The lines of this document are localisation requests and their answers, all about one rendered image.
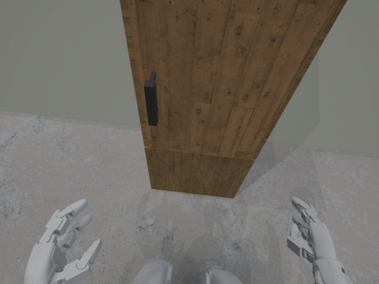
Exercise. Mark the robot right thigh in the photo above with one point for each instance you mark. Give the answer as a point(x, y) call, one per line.
point(217, 276)

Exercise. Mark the right robot forearm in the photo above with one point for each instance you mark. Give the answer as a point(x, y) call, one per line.
point(329, 271)

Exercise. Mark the right robot hand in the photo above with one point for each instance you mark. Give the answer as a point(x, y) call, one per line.
point(316, 242)

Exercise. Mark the left robot hand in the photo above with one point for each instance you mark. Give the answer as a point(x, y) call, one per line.
point(48, 254)

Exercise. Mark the handle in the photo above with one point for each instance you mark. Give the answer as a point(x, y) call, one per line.
point(151, 100)

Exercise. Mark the cupboard door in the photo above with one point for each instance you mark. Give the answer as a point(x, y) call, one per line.
point(223, 67)

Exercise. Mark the robot right shin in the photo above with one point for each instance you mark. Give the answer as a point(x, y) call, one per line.
point(216, 267)

